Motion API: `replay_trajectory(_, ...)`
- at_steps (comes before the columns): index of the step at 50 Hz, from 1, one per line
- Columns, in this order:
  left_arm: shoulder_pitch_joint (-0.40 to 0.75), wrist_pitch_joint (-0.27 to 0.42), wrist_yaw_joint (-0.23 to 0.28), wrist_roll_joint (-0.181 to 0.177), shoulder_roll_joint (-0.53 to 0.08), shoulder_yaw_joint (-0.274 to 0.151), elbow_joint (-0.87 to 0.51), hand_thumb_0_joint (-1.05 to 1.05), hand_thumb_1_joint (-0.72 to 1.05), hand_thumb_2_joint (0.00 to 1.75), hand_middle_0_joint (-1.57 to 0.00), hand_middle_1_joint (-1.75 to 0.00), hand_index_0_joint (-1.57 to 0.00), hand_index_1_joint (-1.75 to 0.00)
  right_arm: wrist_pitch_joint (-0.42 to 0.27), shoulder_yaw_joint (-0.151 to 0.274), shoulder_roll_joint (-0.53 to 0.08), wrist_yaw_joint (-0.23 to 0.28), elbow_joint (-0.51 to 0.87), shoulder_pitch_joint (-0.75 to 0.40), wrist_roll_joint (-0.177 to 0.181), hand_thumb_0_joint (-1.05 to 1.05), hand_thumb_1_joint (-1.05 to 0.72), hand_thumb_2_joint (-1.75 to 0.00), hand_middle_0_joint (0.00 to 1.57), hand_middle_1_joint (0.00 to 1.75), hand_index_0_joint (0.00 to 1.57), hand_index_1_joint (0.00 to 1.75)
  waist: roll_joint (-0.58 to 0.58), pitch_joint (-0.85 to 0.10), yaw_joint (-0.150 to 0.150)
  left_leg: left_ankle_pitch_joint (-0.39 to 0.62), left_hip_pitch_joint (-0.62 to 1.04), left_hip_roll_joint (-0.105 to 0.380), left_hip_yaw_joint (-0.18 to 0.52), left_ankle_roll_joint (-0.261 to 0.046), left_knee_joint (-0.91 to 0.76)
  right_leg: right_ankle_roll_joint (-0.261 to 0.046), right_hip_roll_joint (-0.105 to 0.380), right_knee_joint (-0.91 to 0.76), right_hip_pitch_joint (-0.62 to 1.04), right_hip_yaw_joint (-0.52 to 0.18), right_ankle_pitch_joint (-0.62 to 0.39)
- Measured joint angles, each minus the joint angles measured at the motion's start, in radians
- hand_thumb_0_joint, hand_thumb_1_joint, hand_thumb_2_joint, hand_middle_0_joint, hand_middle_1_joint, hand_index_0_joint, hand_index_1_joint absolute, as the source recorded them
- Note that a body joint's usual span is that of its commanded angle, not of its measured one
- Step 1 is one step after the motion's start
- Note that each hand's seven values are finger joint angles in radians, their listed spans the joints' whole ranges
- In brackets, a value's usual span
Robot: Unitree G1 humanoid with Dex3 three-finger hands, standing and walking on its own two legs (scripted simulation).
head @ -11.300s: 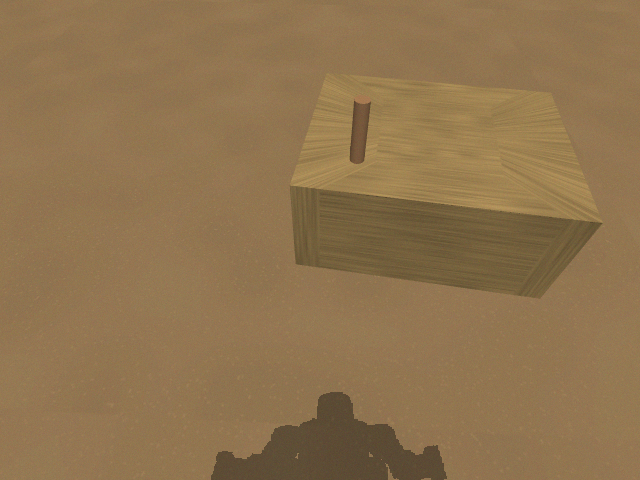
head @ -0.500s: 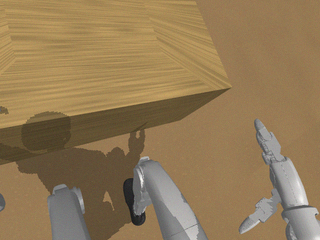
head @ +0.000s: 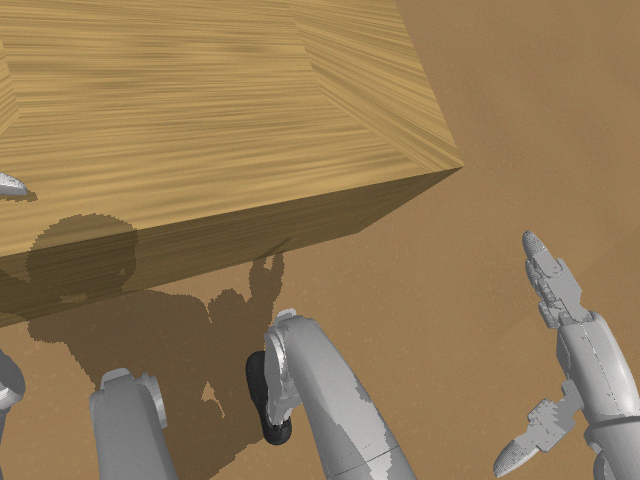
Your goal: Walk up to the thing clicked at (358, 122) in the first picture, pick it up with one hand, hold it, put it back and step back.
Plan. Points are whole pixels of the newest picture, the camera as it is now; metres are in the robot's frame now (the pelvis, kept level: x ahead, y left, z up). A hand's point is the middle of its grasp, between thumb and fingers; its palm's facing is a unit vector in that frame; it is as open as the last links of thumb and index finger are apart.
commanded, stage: close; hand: left
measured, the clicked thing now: out of the picture +0.60 +0.24 -0.01
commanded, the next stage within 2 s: settle in 0.72 s
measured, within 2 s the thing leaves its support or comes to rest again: leaves its support in 1.14 s
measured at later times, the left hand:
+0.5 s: hand out of the picture +0.58 +0.22 -0.05, palm faces +0.25 -0.97 -0.01, open 13.8 cm
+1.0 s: hand out of the picture +0.58 +0.22 -0.05, palm faces +0.22 -0.97 -0.01, open 6.7 cm
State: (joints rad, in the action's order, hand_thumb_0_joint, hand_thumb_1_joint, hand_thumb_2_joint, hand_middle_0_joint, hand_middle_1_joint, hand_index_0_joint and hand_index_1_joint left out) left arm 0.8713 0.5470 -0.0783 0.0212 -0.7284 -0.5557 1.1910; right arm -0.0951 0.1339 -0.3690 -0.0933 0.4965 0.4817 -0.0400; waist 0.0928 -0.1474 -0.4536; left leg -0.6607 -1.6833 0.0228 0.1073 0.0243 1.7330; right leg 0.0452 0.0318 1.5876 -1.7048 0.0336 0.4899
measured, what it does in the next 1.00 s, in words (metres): stands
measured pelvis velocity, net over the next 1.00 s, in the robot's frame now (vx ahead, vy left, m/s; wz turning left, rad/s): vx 0.00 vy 0.00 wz -0.01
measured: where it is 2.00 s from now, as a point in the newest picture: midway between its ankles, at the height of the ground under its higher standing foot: (213, 452)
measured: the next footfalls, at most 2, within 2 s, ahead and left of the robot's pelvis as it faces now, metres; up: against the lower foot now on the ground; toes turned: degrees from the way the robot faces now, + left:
none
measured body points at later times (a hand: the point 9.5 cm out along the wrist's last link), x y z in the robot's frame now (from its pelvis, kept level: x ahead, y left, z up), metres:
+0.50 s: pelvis +0.00 -0.01 +0.00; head +0.24 +0.08 +0.37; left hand +0.56 +0.27 -0.05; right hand +0.19 -0.25 +0.12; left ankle +0.05 +0.12 -0.51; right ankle +0.11 -0.15 -0.51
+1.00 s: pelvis +0.00 +0.00 +0.00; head +0.24 +0.09 +0.38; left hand +0.56 +0.27 -0.04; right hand +0.19 -0.24 +0.15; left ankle +0.05 +0.12 -0.51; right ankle +0.11 -0.15 -0.51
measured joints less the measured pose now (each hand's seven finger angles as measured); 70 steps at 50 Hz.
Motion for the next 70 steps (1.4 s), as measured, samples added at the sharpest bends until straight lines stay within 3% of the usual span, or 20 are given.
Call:
replay_trajectory(8,0.017,-0.006,0.035,0.034,-0.032,-0.006,-0.019,-0.01,-0.61,0.04,-0.16,-0.1,-0.17,-0.09,0.023,-0.008,0.026,-0.027,-0.049,-0.008,-0.022,0.0,0.52,-0.04,0.06,0.05,0.06,0.05,-0.019,0.003,-0.014,-0.01,-0.013,0.005,0.019,0.003,0.004,-0.008,-0.005,-0.009,-0.004,0.019,0.005)
replay_trajectory(16,0.065,-0.018,0.059,0.03,-0.054,-0.031,0.029,-0.01,-0.6,0.11,-0.37,-0.26,-0.39,-0.25,0.053,-0.067,0.025,-0.031,0.007,-0.029,-0.02,-0.01,0.52,-0.04,0.06,0.05,0.06,0.05,-0.043,0.018,-0.01,-0.012,-0.018,0.008,0.001,-0.002,0.008,0.007,-0.008,0.003,-0.02,0.0,0.005)
replay_trajectory(24,0.087,-0.03,0.061,0.043,-0.069,0.0,0.051,-0.01,-0.5,0.25,-0.56,-0.45,-0.58,-0.44,0.07,-0.032,0.001,-0.023,0.026,-0.02,-0.006,-0.01,0.52,-0.04,0.06,0.05,0.07,0.05,-0.026,0.014,-0.022,-0.009,-0.03,0.008,0.002,0.006,0.012,0.001,-0.008,0.016,-0.037,-0.001,0.006)
replay_trajectory(31,0.102,-0.032,0.064,0.047,-0.095,0.007,0.041,-0.01,-0.35,0.44,-0.75,-0.65,-0.78,-0.64,0.083,-0.025,-0.003,-0.02,0.038,-0.027,0.0,-0.01,0.52,-0.04,0.06,0.05,0.06,0.05,-0.013,0.014,-0.042,-0.006,-0.036,0.008,0.009,0.013,0.013,-0.004,-0.009,0.018,-0.043,0.006,0.004)
replay_trajectory(38,0.098,-0.053,0.04,0.05,-0.11,0.016,0.033,-0.01,-0.16,0.64,-0.96,-0.88,-1.01,-0.87,0.093,-0.016,-0.002,-0.022,0.05,-0.027,0.008,-0.01,0.52,-0.04,0.06,0.05,0.06,0.05,-0.017,0.015,-0.042,-0.006,-0.025,0.011,0.009,0.01,0.006,-0.003,-0.012,0.006,-0.03,0.007,0.001)
replay_trajectory(41,0.09,-0.055,0.038,0.043,-0.101,0.02,0.035,-0.02,-0.14,0.73,-0.94,-0.93,-1.09,-0.96,0.095,-0.011,-0.001,-0.025,0.056,-0.02,0.013,0.0,0.52,-0.04,0.06,0.05,0.06,0.05,-0.023,0.017,-0.037,-0.005,-0.02,0.011,0.008,0.007,0.001,-0.001,-0.012,-0.002,-0.022,0.007,0.0)
replay_trajectory(52,0.043,-0.055,0.051,0.03,-0.05,0.012,-0.007,-0.04,-0.05,1.14,-0.83,-1.12,-0.97,-1.14,0.089,-0.014,0.001,-0.029,0.094,-0.002,0.022,-0.01,0.53,-0.04,0.06,0.05,0.06,0.05,-0.012,0.015,-0.031,-0.003,0.014,0.011,0.002,0.002,-0.02,0.004,-0.011,-0.023,0.011,0.002,-0.003)
replay_trajectory(61,0.014,-0.093,0.062,0.039,-0.009,0.026,-0.058,-0.04,-0.08,1.19,-0.85,-1.11,-0.98,-1.14,0.099,-0.036,0.022,-0.024,0.034,0.0,0.008,0.0,0.54,-0.04,0.06,0.05,0.07,0.05,-0.009,-0.001,-0.021,-0.001,0.068,0.012,0.004,0.002,-0.056,0.001,-0.011,-0.061,0.07,0.008,-0.003)
replay_trajectory(65,0.02,-0.109,0.074,0.052,0.001,0.04,-0.061,-0.04,-0.09,1.2,-0.86,-1.1,-0.99,-1.13,0.116,-0.041,0.031,-0.016,-0.014,-0.016,0.0,0.0,0.54,-0.05,0.06,0.05,0.06,0.05,-0.025,-0.009,-0.008,0.001,0.099,0.014,0.0,-0.001,-0.081,0.001,-0.012,-0.087,0.102,0.005,-0.005)
replay_trajectory(70,0.053,-0.11,0.084,0.044,0.001,0.061,-0.009,-0.04,-0.09,1.21,-0.86,-1.1,-0.99,-1.13,0.136,-0.049,0.038,-0.006,-0.068,-0.045,-0.002,-0.01,0.54,-0.04,0.06,0.05,0.06,0.05,-0.053,-0.003,0.017,0.007,0.138,0.016,-0.01,-0.008,-0.114,0.007,-0.013,-0.121,0.14,-0.001,-0.011)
